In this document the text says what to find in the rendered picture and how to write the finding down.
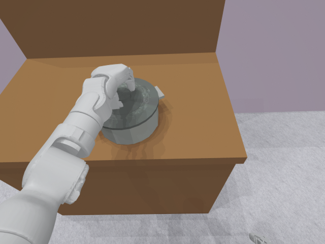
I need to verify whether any knob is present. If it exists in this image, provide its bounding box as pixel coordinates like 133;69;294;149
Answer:
117;88;132;103

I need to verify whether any lid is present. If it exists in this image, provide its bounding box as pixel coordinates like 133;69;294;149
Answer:
103;78;159;130

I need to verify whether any table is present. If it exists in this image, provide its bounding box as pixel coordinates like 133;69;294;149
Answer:
0;0;247;216

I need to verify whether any robot left forearm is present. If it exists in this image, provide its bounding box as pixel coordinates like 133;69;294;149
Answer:
22;72;117;188

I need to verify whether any pot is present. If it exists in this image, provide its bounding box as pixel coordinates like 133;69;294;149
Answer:
101;86;165;145

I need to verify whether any robot right hand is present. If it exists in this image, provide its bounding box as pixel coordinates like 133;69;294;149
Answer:
249;233;272;244

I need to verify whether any robot left upper arm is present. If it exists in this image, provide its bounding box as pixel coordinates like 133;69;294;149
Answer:
0;146;89;244

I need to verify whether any robot left hand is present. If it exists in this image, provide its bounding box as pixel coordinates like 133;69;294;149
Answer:
91;64;135;110

